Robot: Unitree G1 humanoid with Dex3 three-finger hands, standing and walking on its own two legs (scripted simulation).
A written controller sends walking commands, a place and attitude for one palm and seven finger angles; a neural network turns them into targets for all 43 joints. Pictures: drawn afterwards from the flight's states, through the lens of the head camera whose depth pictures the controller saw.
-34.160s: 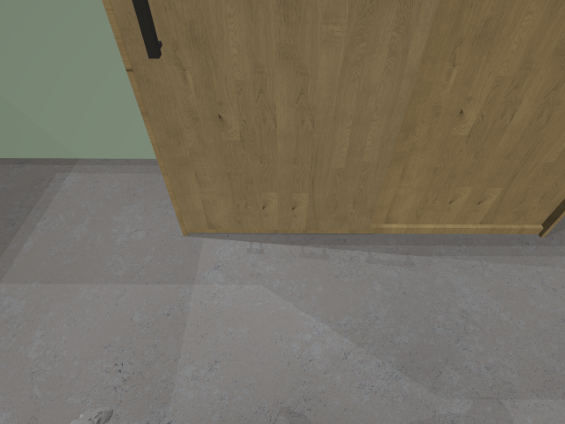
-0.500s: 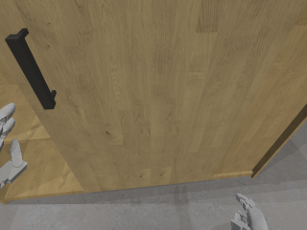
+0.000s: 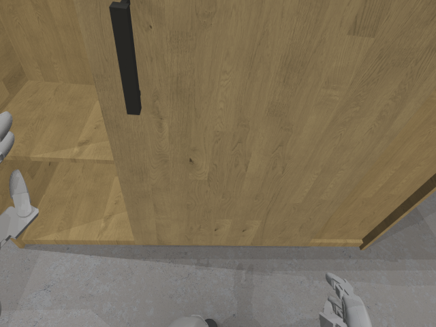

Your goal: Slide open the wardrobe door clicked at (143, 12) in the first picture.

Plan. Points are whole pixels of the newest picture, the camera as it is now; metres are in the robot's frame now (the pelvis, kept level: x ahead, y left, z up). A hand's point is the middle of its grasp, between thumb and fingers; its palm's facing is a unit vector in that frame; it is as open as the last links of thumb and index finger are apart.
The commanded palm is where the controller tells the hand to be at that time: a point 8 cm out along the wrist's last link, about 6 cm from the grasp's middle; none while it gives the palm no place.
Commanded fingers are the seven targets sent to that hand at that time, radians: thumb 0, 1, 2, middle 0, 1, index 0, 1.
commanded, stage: step back with the hand held close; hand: left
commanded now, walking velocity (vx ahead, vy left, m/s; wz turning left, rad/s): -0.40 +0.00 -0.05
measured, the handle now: (130, 60) +0.54 +0.26 +0.20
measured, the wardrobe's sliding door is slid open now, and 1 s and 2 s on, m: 0.49 0.49 0.49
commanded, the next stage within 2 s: stop stepping back and stand still in 0.18 s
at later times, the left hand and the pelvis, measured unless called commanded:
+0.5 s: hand out of the picture +0.03 +0.39 +0.22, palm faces +0.39 -0.82 -0.42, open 7.4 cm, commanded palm +0.00 +0.43 +0.20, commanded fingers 0.00 0.90 0.90 -0.20 -0.30 -0.20 -0.30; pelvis -0.16 +0.14 -0.01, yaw -4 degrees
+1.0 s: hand out of the picture -0.09 +0.51 +0.21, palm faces +0.53 -0.77 -0.34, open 7.4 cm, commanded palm -0.14 +0.53 +0.20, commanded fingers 0.00 0.90 0.90 -0.20 -0.30 -0.20 -0.30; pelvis -0.28 +0.23 +0.01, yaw +0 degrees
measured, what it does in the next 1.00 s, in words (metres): walks backwards: left foot, then right foot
